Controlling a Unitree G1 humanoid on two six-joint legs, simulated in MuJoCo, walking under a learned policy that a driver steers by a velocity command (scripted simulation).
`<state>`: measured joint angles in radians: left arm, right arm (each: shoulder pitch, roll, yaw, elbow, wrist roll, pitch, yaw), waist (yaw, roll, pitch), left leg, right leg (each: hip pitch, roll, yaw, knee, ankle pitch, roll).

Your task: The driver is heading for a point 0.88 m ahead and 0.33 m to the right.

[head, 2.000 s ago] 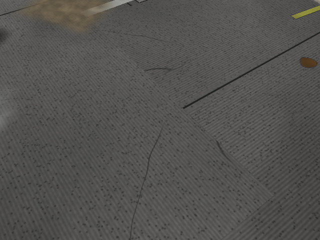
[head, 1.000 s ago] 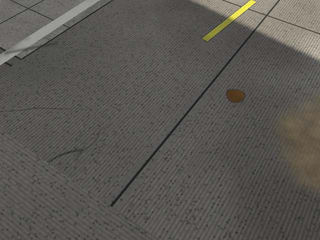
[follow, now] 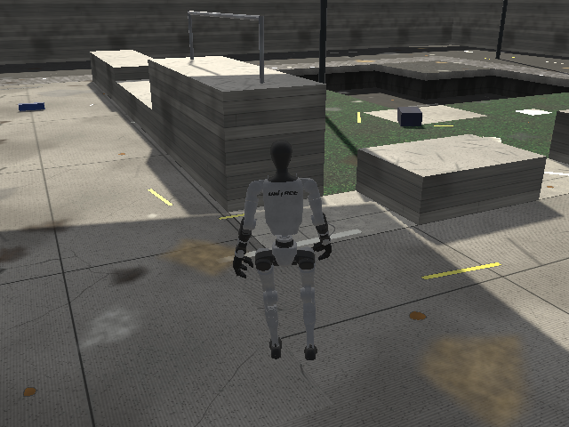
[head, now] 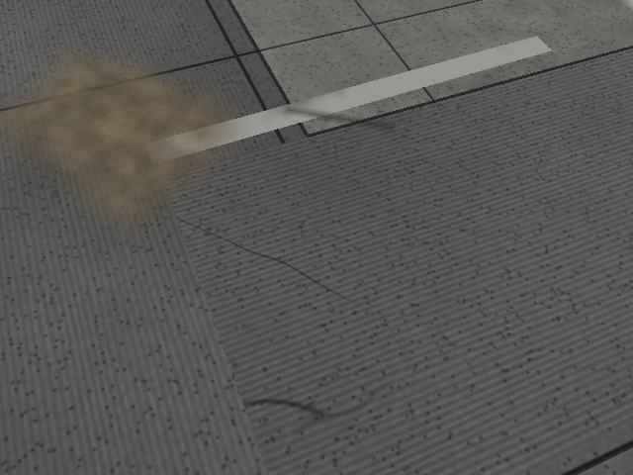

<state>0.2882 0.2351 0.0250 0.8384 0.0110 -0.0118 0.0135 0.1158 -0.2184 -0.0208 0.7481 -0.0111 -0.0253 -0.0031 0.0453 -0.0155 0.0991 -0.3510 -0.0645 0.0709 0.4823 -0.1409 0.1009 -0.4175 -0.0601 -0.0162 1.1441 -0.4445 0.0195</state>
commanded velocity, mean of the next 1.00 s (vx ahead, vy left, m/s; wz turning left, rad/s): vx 0.04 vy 0.00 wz -0.44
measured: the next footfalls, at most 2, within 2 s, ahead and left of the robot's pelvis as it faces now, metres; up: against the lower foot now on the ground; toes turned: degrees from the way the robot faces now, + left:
right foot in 0.42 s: +0.04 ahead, -0.12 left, +0.00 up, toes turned -15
left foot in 0.92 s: +0.13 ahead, +0.05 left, +0.00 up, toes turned -34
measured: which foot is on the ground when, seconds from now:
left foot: down 0.00-0.42, up 0.44-0.90, down 0.92-1.00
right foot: up 0.00-0.40, down 0.42-0.92, up 0.94-1.00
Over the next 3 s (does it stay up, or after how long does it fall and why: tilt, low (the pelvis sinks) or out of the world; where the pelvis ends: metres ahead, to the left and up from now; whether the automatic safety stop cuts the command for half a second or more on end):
stays up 0.21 -0.09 -0.01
